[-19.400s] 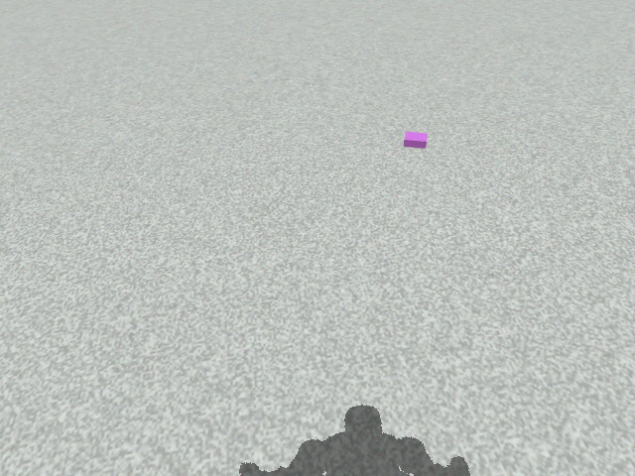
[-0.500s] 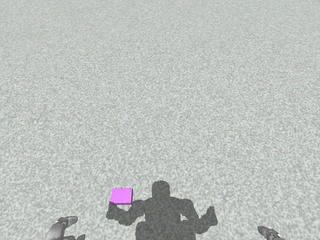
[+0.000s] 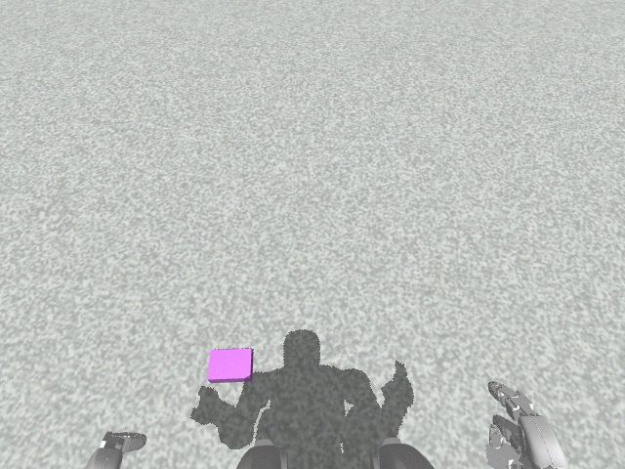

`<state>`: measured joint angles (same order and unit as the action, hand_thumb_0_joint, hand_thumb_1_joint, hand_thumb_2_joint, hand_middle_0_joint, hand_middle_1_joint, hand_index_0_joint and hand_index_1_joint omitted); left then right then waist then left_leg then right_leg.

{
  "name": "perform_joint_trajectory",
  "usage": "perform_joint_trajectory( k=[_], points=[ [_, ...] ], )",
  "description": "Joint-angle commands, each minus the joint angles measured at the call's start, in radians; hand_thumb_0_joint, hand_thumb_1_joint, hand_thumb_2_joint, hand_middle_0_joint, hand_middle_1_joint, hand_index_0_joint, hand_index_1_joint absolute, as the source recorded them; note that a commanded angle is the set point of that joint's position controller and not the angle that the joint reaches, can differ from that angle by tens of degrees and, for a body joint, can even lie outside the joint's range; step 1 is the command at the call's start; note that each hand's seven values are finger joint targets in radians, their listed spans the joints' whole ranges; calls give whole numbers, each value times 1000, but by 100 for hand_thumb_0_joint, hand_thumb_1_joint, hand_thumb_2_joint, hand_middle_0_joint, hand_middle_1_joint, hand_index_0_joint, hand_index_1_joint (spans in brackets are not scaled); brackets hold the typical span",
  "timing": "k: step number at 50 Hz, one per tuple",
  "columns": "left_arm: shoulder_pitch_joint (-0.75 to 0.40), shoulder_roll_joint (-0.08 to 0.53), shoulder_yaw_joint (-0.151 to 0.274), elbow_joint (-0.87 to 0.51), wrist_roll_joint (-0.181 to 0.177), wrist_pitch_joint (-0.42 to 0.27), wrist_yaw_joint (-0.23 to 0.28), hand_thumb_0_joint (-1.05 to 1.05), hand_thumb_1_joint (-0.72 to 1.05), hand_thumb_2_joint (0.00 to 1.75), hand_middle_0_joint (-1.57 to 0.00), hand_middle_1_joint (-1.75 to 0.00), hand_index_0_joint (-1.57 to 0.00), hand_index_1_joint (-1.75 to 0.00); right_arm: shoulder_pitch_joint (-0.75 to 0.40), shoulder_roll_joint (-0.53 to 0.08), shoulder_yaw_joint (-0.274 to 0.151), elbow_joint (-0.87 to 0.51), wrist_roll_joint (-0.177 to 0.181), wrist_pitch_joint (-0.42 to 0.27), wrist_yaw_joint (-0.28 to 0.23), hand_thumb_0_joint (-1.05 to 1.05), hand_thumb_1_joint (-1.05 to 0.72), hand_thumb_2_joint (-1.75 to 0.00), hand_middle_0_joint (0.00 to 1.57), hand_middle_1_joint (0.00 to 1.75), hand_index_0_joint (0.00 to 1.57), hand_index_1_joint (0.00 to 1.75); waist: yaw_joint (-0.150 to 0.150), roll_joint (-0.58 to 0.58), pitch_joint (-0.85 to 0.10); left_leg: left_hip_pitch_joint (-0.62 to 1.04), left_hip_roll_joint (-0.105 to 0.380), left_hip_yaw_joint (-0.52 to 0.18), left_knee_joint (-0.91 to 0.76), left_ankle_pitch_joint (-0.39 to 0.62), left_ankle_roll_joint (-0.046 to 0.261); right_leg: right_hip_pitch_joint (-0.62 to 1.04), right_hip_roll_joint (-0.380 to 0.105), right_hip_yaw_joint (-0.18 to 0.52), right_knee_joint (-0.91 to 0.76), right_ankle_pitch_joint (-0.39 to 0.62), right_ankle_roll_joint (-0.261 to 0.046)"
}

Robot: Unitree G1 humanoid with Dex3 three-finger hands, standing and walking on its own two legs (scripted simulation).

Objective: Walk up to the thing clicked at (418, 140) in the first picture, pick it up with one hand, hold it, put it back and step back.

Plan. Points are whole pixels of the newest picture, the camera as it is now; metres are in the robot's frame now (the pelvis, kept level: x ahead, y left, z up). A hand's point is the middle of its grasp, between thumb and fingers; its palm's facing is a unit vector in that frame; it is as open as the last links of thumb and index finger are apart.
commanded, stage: rise first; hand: left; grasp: from above
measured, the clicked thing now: (231, 365) +0.44 +0.25 -0.67
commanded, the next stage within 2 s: none
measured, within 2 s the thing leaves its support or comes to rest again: neither
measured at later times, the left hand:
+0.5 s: hand out of the picture +0.16 +0.28 -0.24, palm faces -0.32 -0.73 -0.60, open 14.1 cm
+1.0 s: hand (177, 407) +0.29 +0.31 -0.42, palm faces -0.48 -0.26 -0.84, open 14.0 cm
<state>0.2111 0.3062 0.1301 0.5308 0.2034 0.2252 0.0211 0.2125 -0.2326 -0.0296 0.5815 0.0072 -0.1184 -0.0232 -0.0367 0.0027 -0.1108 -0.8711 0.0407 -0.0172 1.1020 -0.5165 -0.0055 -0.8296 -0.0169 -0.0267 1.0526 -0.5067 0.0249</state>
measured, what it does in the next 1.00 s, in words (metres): lowers itself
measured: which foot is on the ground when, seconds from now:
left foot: down 0.00-1.00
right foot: down 0.00-1.00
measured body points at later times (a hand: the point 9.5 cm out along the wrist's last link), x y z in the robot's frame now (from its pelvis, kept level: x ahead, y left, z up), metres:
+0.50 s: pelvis -0.03 -0.01 -0.10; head +0.11 +0.01 +0.32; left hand +0.17 +0.31 -0.21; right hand +0.16 -0.26 -0.19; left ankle +0.01 +0.12 -0.66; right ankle +0.00 -0.14 -0.66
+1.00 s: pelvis -0.09 -0.01 -0.29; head +0.13 +0.02 +0.10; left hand +0.31 +0.32 -0.37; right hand +0.03 -0.28 -0.42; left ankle +0.01 +0.12 -0.66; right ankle +0.00 -0.14 -0.66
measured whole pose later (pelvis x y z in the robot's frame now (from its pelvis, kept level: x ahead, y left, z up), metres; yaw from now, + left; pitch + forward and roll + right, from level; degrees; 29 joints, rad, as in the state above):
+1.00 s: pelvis -0.09 -0.01 -0.29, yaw -4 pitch +33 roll -5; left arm -0.54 0.66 0.18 0.98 0.93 -0.26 0.11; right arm 0.10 -0.28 -0.04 0.73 -0.04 -0.10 0.08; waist -0.05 0.01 -0.10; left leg -2.08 0.03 -0.10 2.16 -0.67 -0.02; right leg -2.02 0.00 -0.05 2.11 -0.67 0.02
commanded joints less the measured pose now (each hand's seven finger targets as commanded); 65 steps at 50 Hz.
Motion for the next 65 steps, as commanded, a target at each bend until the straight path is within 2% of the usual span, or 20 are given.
perform_joint_trajectory(
  k=[1, 5, 10, 11, 12, 15, 19, 21, 23, 31, 37, 40, 41, 47, 50, 52, 53, 55, 58, 65],
  points=[
    [59, 163, 62, -185, 28, 2, 18, 0, -57, 98, -8, -105, -8, -105, 15, -150, -60, -145, -6, -61, -15, 0, -89, -90, 20, 30, 20, 30, 4, 83, -246, 159, -10, -13, -114, 352, 0, 52, 28, -22, -59, 267, -44],
    [82, 175, 66, -240, 45, 6, 19, 0, -57, 96, -10, -104, -9, -104, 0, -145, -56, -168, -7, -72, -14, 0, -91, -90, 20, 30, 20, 30, 8, 80, -273, 112, -12, -17, -63, 356, 3, 8, 28, -26, -11, 265, -46],
    [107, 171, 67, -277, 61, 0, 17, 0, -55, 95, -11, -102, -11, -102, -23, -142, -55, -187, -6, -87, -13, 0, -89, -90, 20, 30, 20, 30, 12, 93, -263, 33, -18, -23, -24, 224, 4, -79, 30, -21, 39, 171, -46],
    [119, 175, 68, -290, 67, -2, 18, 0, -56, 96, -10, -102, -10, -103, -21, -141, -56, -190, -4, -90, -13, 0, -90, -90, 20, 30, 20, 30, 10, 89, -291, 28, -21, -20, -6, 237, 7, -76, 31, -21, 47, 185, -46],
    [99, 200, 82, -278, 69, -5, 21, 0, -56, 95, -10, -105, -10, -104, -12, -147, -58, -174, -3, -90, -13, 0, -90, -90, 20, 30, 20, 30, 7, 78, -295, 10, -20, -18, 13, 244, 8, -87, 30, -19, 61, 194, -45],
    [-2, 211, 61, -260, 106, -42, 20, 0, -59, 97, -10, -103, -9, -104, -30, -154, -56, -171, 0, -103, -9, 0, -91, -90, 20, 30, 20, 30, -13, 76, -292, -59, -22, -19, 83, 238, 11, -175, 27, -13, 130, 187, -48],
    [-133, 264, 80, -148, 181, -128, 22, 0, -57, 98, -9, -103, -8, -104, -52, -168, -65, -141, -3, -126, 2, 0, -89, -90, 20, 30, 20, 30, -9, 70, -292, -199, -28, -22, 180, 90, 15, -319, 22, 0, 225, 68, -50],
    [-190, 271, 64, -98, 224, -176, 22, 0, -54, 97, -9, -103, -9, -103, -56, -177, -69, -118, -5, -137, 9, 0, -88, -89, 20, 30, 20, 30, -10, 64, -312, -268, -31, -15, 230, 41, 17, -376, 21, 6, 275, 36, -49],
    [-234, 315, 82, -79, 274, -221, 28, 0, -54, 96, -13, -101, -12, -101, -62, -183, -73, -106, -3, -145, 13, 0, -90, -90, 20, 30, 20, 30, 3, 82, -389, -307, -38, 0, 297, 57, 18, -404, 23, 17, 325, 53, -49],
    [-442, 452, 128, 83, 449, -359, 67, 0, -52, 95, -16, -100, -15, -101, -57, -218, -91, -26, -8, -128, 44, 0, -92, -91, 20, 30, 20, 30, 41, 98, -544, -491, -39, -3, 516, 96, 18, -611, 27, 1, 548, 69, -54],
    [-662, 556, 142, 150, 565, -429, 90, 0, -56, 100, -11, -103, -11, -104, -16, -236, -105, 32, -25, -89, 65, 0, -91, -91, 20, 30, 20, 30, 25, 84, -680, -577, -31, -5, 682, 148, 29, -693, 31, -15, 673, 111, -49],
    [-749, 594, 144, 201, 622, -456, 102, 0, -59, 103, -11, -102, -9, -104, 7, -242, -102, 57, -34, -66, 76, 0, -92, -91, 20, 30, 20, 30, 26, 96, -698, -612, -29, -6, 732, 147, 30, -738, 32, -27, 723, 101, -50],
    [-779, 624, 157, 223, 640, -464, 106, 0, -56, 103, -9, -103, -8, -104, 8, -249, -109, 57, -35, -58, 77, 0, -89, -90, 20, 30, 20, 30, 27, 82, -701, -635, -29, -6, 740, 101, 30, -758, 34, -32, 728, 65, -50],
    [-924, 662, 139, 308, 729, -506, 125, 0, -54, 106, -5, -101, -4, -102, 36, -262, -101, 82, -47, -13, 87, 0, -86, -89, 20, 30, 20, 30, 0, 129, -683, -690, -26, -28, 790, -1, 28, -880, 36, -67, 811, -20, -53],
    [-970, 705, 153, 375, 770, -531, 144, 0, -54, 105, -5, -100, -4, -101, 31, -261, -91, 86, -57, 12, 93, 0, -86, -89, 20, 30, 20, 30, -5, 123, -620, -765, -30, -35, 811, -84, 33, -940, 39, -80, 842, -91, -53],
    [-1025, 699, 128, 397, 796, -549, 156, 0, -55, 106, -5, -99, -4, -100, 30, -254, -83, 87, -65, 27, 98, 0, -86, -89, 20, 30, 20, 30, -23, 137, -595, -800, -33, -30, 834, -113, 35, -964, 40, -81, 857, -114, -54],
    [-1052, 724, 138, 395, 807, -559, 166, 0, -54, 105, -5, -99, -4, -100, 30, -262, -84, 92, -68, 31, 99, 0, -86, -89, 20, 30, 20, 30, -23, 142, -593, -799, -33, -34, 843, -129, 36, -992, 39, -83, 863, -130, -54],
    [-1052, 769, 160, 458, 838, -571, 187, 0, -55, 105, -5, -97, -4, -99, 30, -262, -76, 95, -77, 45, 103, 0, -87, -89, 20, 30, 20, 30, -16, 128, -579, -846, -40, -22, 871, -132, 39, -986, 40, -82, 871, -144, -54],
    [-1108, 763, 140, 494, 888, -591, 215, 0, -55, 104, -6, -96, -5, -97, 39, -265, -64, 106, -94, 65, 112, 0, -88, -90, 20, 30, 20, 30, -40, 156, -583, -850, -40, -30, 903, -96, 38, -1027, 40, -92, 914, -108, -57],
    [-1193, 806, 128, 576, 985, -618, 280, 0, -54, 103, -7, -94, -6, -95, 43, -275, -55, 134, -123, 94, 123, 0, -89, -90, 20, 30, 20, 30, -55, 208, -576, -857, -47, -31, 955, -91, 33, -1102, 41, -106, 966, -101, -60]
  ],
)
